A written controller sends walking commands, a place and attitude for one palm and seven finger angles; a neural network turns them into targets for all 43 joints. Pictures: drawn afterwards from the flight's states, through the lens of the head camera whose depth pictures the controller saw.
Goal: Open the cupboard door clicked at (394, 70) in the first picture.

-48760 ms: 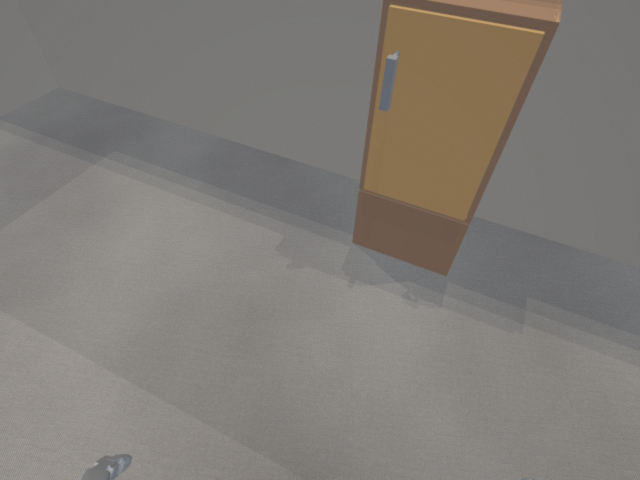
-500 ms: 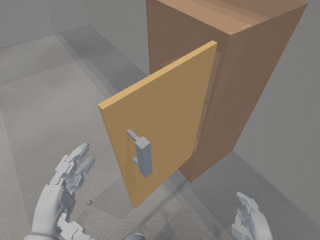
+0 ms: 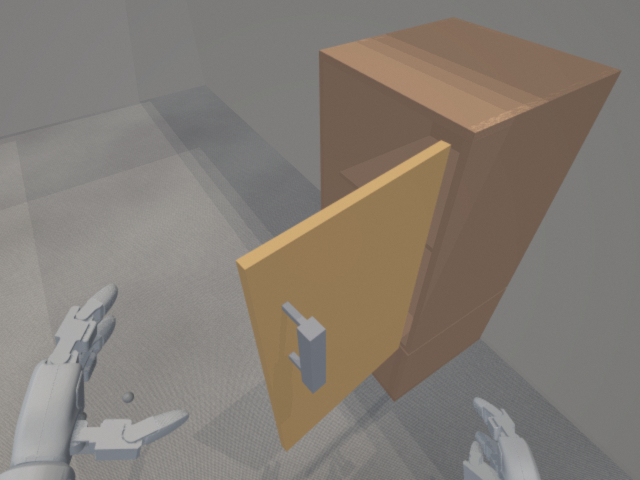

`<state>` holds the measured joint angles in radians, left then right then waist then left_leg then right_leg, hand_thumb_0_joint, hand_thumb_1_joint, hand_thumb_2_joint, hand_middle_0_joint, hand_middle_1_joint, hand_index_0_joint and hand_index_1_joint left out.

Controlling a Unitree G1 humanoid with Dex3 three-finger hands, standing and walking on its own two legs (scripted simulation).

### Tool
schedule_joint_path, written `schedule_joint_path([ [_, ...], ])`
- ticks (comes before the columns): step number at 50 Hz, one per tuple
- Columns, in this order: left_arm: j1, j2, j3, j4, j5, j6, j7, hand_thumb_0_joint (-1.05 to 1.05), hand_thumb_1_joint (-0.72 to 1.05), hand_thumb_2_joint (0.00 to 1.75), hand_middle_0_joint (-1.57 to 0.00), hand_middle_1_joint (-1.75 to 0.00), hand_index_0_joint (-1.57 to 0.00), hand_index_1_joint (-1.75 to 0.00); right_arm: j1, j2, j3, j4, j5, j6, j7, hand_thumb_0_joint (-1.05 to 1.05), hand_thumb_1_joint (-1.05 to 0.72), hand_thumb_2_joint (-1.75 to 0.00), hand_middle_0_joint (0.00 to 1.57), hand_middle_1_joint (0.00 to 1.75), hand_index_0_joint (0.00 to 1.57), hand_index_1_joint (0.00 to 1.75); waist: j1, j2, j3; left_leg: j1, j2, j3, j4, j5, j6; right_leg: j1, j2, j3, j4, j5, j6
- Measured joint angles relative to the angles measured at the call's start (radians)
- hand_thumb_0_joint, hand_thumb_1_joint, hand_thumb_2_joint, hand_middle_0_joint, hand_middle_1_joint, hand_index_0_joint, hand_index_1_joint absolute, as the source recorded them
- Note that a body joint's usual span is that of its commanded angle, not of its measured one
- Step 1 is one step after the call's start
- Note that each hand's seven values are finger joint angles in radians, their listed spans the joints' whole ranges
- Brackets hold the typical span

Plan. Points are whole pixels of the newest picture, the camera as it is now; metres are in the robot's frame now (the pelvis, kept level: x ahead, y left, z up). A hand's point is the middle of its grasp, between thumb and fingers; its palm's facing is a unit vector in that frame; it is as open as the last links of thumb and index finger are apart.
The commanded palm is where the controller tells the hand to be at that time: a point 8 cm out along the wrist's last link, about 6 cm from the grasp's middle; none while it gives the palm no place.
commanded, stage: draw the hand back to the body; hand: left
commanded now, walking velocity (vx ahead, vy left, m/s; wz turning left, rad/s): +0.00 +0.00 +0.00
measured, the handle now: (302, 346) +0.30 +0.06 +0.00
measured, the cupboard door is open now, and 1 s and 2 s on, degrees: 98 98 98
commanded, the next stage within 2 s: step back with the hand held close in 0.76 s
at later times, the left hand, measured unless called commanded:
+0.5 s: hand (67, 321) +0.20 +0.25 +0.19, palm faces +0.47 -0.79 -0.39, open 8.0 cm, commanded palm +0.14 +0.28 +0.20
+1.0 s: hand (87, 324) +0.20 +0.23 +0.18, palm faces +0.43 -0.79 -0.44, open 7.4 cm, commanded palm +0.14 +0.27 +0.20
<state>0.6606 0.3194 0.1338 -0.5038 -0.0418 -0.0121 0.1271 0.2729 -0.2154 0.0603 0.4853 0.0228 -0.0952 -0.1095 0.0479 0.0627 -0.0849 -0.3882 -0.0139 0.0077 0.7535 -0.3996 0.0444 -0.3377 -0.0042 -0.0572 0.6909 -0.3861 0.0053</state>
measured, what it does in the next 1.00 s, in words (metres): stands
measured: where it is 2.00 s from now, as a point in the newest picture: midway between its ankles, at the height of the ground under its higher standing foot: outside the picture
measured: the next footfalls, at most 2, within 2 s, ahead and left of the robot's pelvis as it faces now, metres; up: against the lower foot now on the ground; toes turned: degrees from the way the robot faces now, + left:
left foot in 1.92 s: -0.03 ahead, +0.11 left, +0.00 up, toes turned +3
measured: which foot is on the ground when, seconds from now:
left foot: down 0.00-1.00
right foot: down 0.00-1.00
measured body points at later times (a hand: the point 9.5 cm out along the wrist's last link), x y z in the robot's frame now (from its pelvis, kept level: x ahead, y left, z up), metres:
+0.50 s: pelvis +0.00 -0.01 +0.03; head -0.01 -0.03 +0.47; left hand +0.17 +0.29 +0.21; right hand +0.19 -0.24 -0.06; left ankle +0.00 +0.09 -0.72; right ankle -0.02 -0.13 -0.72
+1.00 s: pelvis +0.00 -0.03 +0.03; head -0.01 -0.05 +0.48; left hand +0.17 +0.27 +0.21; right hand +0.18 -0.26 -0.06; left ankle +0.00 +0.09 -0.72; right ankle -0.02 -0.13 -0.72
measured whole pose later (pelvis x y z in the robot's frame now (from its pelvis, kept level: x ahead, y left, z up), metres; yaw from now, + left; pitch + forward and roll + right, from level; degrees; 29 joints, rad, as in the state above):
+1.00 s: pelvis +0.00 -0.03 +0.03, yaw -2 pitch -3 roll -1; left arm 0.46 0.35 0.37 -0.37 -0.06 -0.12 0.11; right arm 0.16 -0.23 0.02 0.62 0.00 -0.06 -0.08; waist 0.04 0.08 0.02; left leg -0.15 0.02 0.02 0.44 -0.25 0.01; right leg -0.10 0.04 -0.04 0.37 -0.22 -0.03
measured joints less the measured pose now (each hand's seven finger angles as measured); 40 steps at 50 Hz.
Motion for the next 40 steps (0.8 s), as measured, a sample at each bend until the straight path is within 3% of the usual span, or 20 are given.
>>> schedule_joint_path([
  [11,-0.097,0.023,0.107,0.027,-0.009,-0.022,0.01,0.0,0.32,0.65,-0.19,-0.3,-0.19,-0.3,-0.037,-0.004,0.0,0.074,-0.01,-0.019,0.017,0.01,-0.9,-0.9,0.2,0.3,0.2,0.3,0.007,0.002,0.054,0.163,-0.007,0.011,-0.168,0.069,-0.003,0.152,-0.003,0.013,-0.153,0.065,0.0],
  [22,-0.189,0.042,0.216,0.066,-0.026,-0.05,0.007,0.01,0.7,0.81,-0.2,-0.3,-0.21,-0.3,-0.068,-0.019,-0.024,0.125,-0.017,-0.014,0.023,0.01,-0.9,-0.9,0.2,0.3,0.2,0.3,0.018,0.0,0.093,0.254,0.003,0.014,-0.27,0.116,-0.016,0.237,0.009,0.016,-0.249,0.111,-0.013],
  [30,-0.179,0.008,0.189,0.101,-0.031,-0.055,-0.01,0.01,0.85,0.88,-0.2,-0.3,-0.21,-0.3,-0.079,-0.023,-0.04,0.139,-0.019,0.003,0.031,0.01,-0.9,-0.9,0.2,0.3,0.2,0.3,0.013,0.001,0.109,0.282,0.011,0.016,-0.311,0.137,-0.024,0.26,0.018,0.02,-0.283,0.13,-0.022],
  [40,-0.173,0.025,0.194,0.083,-0.028,-0.065,-0.01,0.02,0.89,0.89,-0.21,-0.3,-0.21,-0.3,-0.079,-0.018,-0.044,0.156,-0.021,-0.008,0.027,0.01,-0.9,-0.9,0.2,0.3,0.2,0.3,0.016,0.006,0.112,0.302,0.022,0.012,-0.324,0.143,-0.035,0.284,0.03,0.016,-0.304,0.138,-0.033],
])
